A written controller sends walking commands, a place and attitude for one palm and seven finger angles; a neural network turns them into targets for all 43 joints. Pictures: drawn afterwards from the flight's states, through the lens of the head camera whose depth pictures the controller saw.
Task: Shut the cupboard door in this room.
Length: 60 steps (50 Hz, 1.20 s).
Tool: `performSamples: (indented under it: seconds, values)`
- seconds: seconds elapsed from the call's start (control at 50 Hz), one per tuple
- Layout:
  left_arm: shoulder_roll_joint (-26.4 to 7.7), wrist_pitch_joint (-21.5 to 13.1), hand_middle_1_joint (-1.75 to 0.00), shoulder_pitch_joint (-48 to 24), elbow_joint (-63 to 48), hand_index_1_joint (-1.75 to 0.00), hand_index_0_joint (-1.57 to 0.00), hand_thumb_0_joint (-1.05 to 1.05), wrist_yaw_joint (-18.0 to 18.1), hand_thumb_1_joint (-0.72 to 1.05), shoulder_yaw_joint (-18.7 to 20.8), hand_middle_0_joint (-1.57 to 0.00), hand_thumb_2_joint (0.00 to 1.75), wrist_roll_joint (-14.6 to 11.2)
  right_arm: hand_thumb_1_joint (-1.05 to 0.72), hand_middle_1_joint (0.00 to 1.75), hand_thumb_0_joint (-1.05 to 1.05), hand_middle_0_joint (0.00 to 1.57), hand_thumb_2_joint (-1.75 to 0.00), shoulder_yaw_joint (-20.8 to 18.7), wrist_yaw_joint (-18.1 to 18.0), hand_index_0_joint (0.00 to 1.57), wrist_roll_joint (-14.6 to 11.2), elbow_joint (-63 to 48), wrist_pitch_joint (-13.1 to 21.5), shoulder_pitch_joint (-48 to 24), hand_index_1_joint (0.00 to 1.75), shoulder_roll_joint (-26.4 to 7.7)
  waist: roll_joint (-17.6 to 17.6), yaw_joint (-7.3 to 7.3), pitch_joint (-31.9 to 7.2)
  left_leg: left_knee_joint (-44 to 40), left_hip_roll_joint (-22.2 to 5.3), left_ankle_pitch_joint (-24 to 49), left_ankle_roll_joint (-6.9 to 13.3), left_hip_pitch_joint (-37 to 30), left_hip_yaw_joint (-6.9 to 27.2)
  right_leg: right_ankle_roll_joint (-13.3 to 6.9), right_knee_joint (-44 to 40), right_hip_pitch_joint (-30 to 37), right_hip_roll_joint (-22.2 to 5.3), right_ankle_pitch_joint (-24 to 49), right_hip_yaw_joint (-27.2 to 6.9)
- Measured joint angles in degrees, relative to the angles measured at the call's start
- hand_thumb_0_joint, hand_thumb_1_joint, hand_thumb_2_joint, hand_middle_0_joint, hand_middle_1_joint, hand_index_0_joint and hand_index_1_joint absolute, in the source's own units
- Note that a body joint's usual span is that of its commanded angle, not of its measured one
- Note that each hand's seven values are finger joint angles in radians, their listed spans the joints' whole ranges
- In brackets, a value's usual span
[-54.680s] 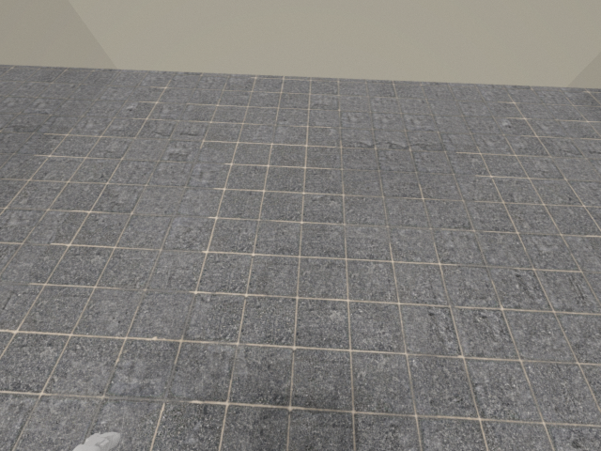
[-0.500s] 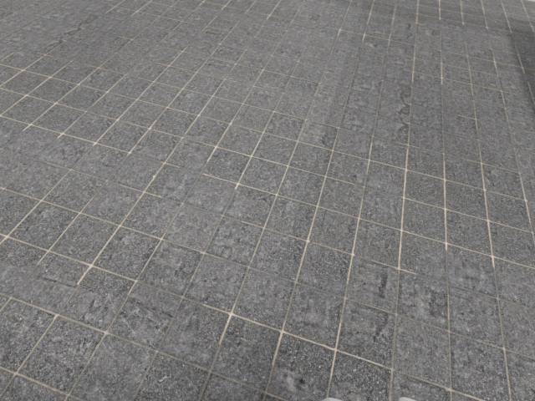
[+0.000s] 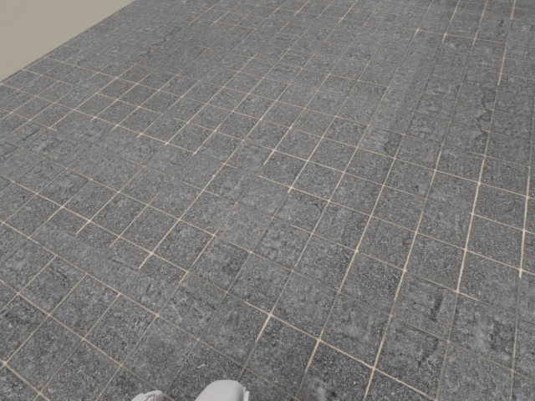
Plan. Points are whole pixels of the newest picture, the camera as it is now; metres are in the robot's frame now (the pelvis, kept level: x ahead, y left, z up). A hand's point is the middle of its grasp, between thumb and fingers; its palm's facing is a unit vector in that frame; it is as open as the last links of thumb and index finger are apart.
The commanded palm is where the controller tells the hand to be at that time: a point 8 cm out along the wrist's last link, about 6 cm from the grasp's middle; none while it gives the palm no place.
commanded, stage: turn or walk to find it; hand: left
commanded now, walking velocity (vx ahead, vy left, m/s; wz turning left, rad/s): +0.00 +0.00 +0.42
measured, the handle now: out of the picture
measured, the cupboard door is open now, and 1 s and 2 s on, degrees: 46 46 46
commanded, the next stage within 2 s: none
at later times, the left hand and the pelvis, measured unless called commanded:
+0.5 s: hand out of the picture +0.02 +0.26 -0.17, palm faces +0.27 -0.93 -0.23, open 7.3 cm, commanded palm none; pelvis +0.01 +0.04 +0.00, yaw +13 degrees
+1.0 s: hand out of the picture +0.00 +0.20 -0.15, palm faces +0.46 -0.85 -0.26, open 7.3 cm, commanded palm none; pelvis +0.04 +0.00 +0.00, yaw +27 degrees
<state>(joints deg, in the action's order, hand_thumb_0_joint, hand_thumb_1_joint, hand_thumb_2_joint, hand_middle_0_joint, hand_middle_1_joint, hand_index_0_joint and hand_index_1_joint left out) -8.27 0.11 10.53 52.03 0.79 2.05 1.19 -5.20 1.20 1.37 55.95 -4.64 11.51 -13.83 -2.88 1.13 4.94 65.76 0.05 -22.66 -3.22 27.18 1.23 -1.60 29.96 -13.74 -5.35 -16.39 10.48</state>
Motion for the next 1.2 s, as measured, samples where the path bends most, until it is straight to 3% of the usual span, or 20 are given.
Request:
performSamples:
  seconds: [0.1, 0.2, 0.24, 0.26, 0.3, 0.36, 0.42, 0.48, 0.62, 0.68, 0.72, 0.76, 0.82, 0.86, 0.96, 1.06, 1.12, 1.14, 1.2]
  values:
    - [-0.89, -0.21, -0.29, 1.57, 0.76, -0.3, -0.21, 0.0, -0.17, 0.91, 0.35, -0.21, 0.9, 0.26, -0.91, 0.3, 0.01, 0.2, -0.9, 0.59, 0.07, 0.19, -0.22, 0.43, -0.06, -0.47, 0.3, 0.44, 2.07, -0.9, 0.14, -11.46, -1.57, -2.09, -0.69, -3.75, -2.07, 0.34, -1.21, 0.92, -1.77, 0.16, 2.41]
    - [-3.04, 0.01, -0.29, 2.95, 1.96, -0.3, -0.21, 0.0, -0.29, 0.91, 1.09, -0.21, 0.9, 0.39, -0.91, 0.3, 0.01, 0.2, -0.9, 1.46, 0.03, 0.19, -0.54, -0.32, 0.67, -2.65, 0.3, 1.02, 3.65, -2.29, 0.58, -23.96, -1.54, -1.31, 0.08, -8.28, -4.77, 1.62, 1.19, 0.3, -3.4, -1.28, 5.07]
    - [-4.1, 0.4, -0.29, 3.82, 2.55, -0.3, -0.21, 0.0, -0.3, 0.91, 1.52, -0.21, 0.9, 0.17, -0.91, 0.3, 0.01, 0.2, -0.9, 1.75, 0.13, 0.19, -0.51, -1.2, 1.4, -3.28, 0.3, 1.13, 4.04, -2.45, 0.26, -31.33, -1.38, 3.71, 0.71, -11.3, -6.05, 2.55, 3.94, -0.58, -4.12, -2.75, 6.12]
    - [-4.63, 0.76, -0.29, 4.35, 2.73, -0.3, -0.21, 0.0, -0.35, 0.91, 1.79, -0.21, 0.9, -0.05, -0.91, 0.3, 0.01, 0.2, -0.9, 1.78, 0.18, 0.19, -0.38, -1.73, 1.96, -3.44, 0.3, 1.11, 4.1, -2.42, -0.19, -33.68, -1.29, 5.57, 2.82, -12.11, -5.93, 3.17, 6.59, -1.79, -4.5, -3.84, 6.18]
    - [-6.04, 2.1, -0.29, 4.23, 3.64, -0.3, -0.2, 0.0, -0.11, 0.91, 2.16, -0.21, 0.9, -0.22, -0.91, 0.3, 0.01, 0.2, -0.9, 1.99, -0.1, 0.19, -0.28, -2.21, 2.7, -4.23, 0.3, 2.04, 5.61, -2.8, -0.03, -31.7, -0.43, 3.87, 4.98, -11.38, -5.9, 4.79, 15.62, -5.42, -4.19, -12.13, 1.49]
    - [-6.61, 3.38, -0.29, 3.27, 4.94, -0.3, -0.2, 0.01, -0.12, 0.91, 2.32, -0.2, 0.9, -0.33, -0.91, 0.3, 0.01, 0.2, -0.9, 2.36, -1.01, 0.2, -0.04, -2.71, 3.26, -4.12, 0.3, 2.63, 4.97, -2.57, -0.55, -33.26, -0.52, 3.88, 5.3, -12.26, -4.38, 5.84, 27.5, -10.2, -1.7, -13.25, -3.72]
    - [-6.48, 3.18, -0.29, 2.13, 4.37, -0.3, -0.2, 0.01, -0.53, 0.91, 2.25, -0.2, 0.9, -0.44, -0.91, 0.3, 0.01, 0.2, -0.9, 2.74, -1.47, 0.2, 0.0, -2.57, 3.39, -3.67, 0.3, 2.86, 4.29, -2.63, -0.78, -36.66, -0.28, 5.91, 5.25, -13.81, -2.97, 6.51, 30.84, -12.51, -0.81, -9.72, -6.13]
    - [-6.0, 2.89, -0.29, 0.86, 3.25, -0.3, -0.2, 0.01, -0.69, 0.91, 2.0, -0.2, 0.9, -0.53, -0.91, 0.3, 0.01, 0.2, -0.9, 2.9, -1.48, 0.2, -0.03, -2.41, 3.37, -3.04, 0.3, 3.07, 3.87, -2.49, -0.8, -38.65, 0.2, 7.07, 5.28, -14.63, -1.78, 6.99, 29.06, -13.0, -0.49, -8.0, -7.37]
    - [-4.04, 2.42, -0.29, -2.45, 1.08, -0.3, -0.2, 0.01, -0.71, 0.91, 1.14, -0.2, 0.9, -0.8, -0.91, 0.3, 0.01, 0.2, -0.9, 2.31, -1.25, 0.2, 0.29, -2.07, 2.68, -1.1, 0.3, 3.14, 2.23, -0.64, -0.29, -37.48, 1.21, 6.77, 4.17, -13.46, 1.34, 6.82, 16.33, -9.09, 1.55, -8.07, -7.33]
    - [-3.24, 1.22, -0.29, -2.88, -0.02, -0.3, -0.2, 0.01, -0.76, 0.91, 0.6, -0.2, 0.9, -0.94, -0.91, 0.3, 0.01, 0.2, -0.9, 1.79, -1.2, 0.2, 0.09, -1.76, 2.25, 0.19, 0.3, 2.74, 1.45, -0.1, -0.59, -34.13, 1.99, 5.12, 3.03, -11.57, 2.76, 6.14, 4.05, -3.83, 2.66, -1.02, -6.27]
    - [-2.05, 0.15, -0.29, -3.11, -0.3, -0.3, -0.2, 0.0, -0.5, 0.91, 0.17, -0.2, 0.9, -0.46, -0.91, 0.3, 0.01, 0.2, -0.9, 1.12, -1.08, 0.2, -0.31, -1.4, 1.8, 0.55, 0.3, 1.82, -0.39, 0.22, -0.22, -26.65, 1.92, 0.18, 2.48, -8.41, 3.47, 2.49, 3.72, -3.28, 3.1, -0.55, -4.55]
    - [-1.11, -0.31, -0.29, -2.67, -0.68, -0.3, -0.2, 0.0, -0.31, 0.91, -0.18, -0.21, 0.9, -0.35, -0.91, 0.3, 0.01, 0.2, -0.9, 0.56, -1.04, 0.2, -0.26, -0.96, 0.8, 0.71, 0.3, 1.19, -0.76, 0.34, 0.0, -14.32, 2.77, -5.22, 2.01, -4.27, 2.95, 0.31, 4.25, -2.65, 2.25, -2.18, -3.25]
    - [-0.2, -0.36, -0.29, -1.41, -0.63, -0.3, -0.2, 0.0, -0.04, 0.91, -0.24, -0.21, 0.9, -0.32, -0.91, 0.3, 0.01, 0.2, -0.9, 0.17, -0.53, 0.2, -0.06, -0.12, 0.22, 0.56, 0.3, 0.4, -0.69, 0.26, 0.14, -1.1, 1.88, -2.64, 0.87, -0.11, 1.27, -0.16, 1.91, -0.58, 1.32, -1.87, -1.84]
    - [0.0, -0.38, -0.29, -0.5, -0.23, -0.3, -0.2, 0.0, 0.06, 0.91, -0.18, -0.21, 0.9, -0.18, -0.91, 0.3, 0.01, 0.2, -0.9, 0.13, -0.27, 0.2, -0.05, 0.14, 0.14, 0.43, 0.3, 0.23, -0.19, 0.28, 0.11, 0.76, 0.76, -0.99, 0.07, 0.58, 0.47, -0.1, 0.41, 0.54, 0.67, -1.34, -0.97]
    - [-0.66, -0.42, -0.29, 1.73, 0.64, -0.3, -0.21, 0.0, -0.03, 0.91, 0.16, -0.21, 0.9, 0.08, -0.91, 0.3, 0.01, 0.2, -0.9, 0.58, -0.05, 0.19, -0.19, 0.42, -0.03, -0.54, 0.3, 0.37, 1.58, -0.43, 0.1, -7.66, -1.27, -1.54, -0.84, -1.82, -1.16, 0.23, -1.28, 2.13, -1.02, -1.18, 1.39]
    - [-2.62, -0.2, -0.29, 3.5, 1.73, -0.3, -0.21, 0.0, -0.14, 0.91, 0.85, -0.21, 0.9, 0.36, -0.91, 0.3, 0.01, 0.2, -0.9, 1.44, 0.0, 0.19, -0.48, -0.2, 0.42, -3.1, 0.3, 0.75, 3.18, -2.17, 0.73, -20.28, -1.57, -2.06, -0.15, -6.23, -3.78, 1.26, 0.34, 2.17, -2.41, -2.45, 3.84]
    - [-4.19, 0.33, -0.29, 4.93, 2.66, -0.3, -0.21, 0.0, -0.19, 0.91, 1.42, -0.21, 0.9, 0.07, -0.91, 0.3, 0.01, 0.2, -0.9, 1.91, 0.13, 0.19, -0.46, -1.55, 1.49, -4.29, 0.3, 0.88, 3.99, -2.6, 0.41, -31.42, -1.22, 5.0, 0.9, -10.72, -5.91, 2.57, 4.32, 1.06, -3.52, -4.77, 5.3]
    - [-4.68, 0.7, -0.29, 5.47, 2.89, -0.3, -0.21, 0.0, -0.28, 0.91, 1.63, -0.21, 0.9, -0.17, -0.91, 0.3, 0.01, 0.2, -0.9, 1.91, 0.18, 0.19, -0.3, -2.2, 2.07, -4.45, 0.3, 0.76, 3.9, -2.56, -0.07, -33.44, -1.28, 6.84, 2.3, -11.43, -5.69, 3.27, 7.64, -0.47, -3.82, -6.0, 5.07]
    - [-6.31, 2.73, -0.29, 4.79, 4.35, -0.3, -0.2, 0.01, 0.07, 0.91, 2.1, -0.21, 0.9, -0.38, -0.91, 0.3, 0.01, 0.2, -0.9, 2.21, -0.36, 0.2, -0.2, -3.0, 2.97, -5.37, 0.3, 1.77, 5.36, -3.05, 0.14, -30.82, -0.35, 3.62, 4.76, -10.75, -5.4, 5.15, 22.15, -6.54, -2.91, -15.2, -1.72]
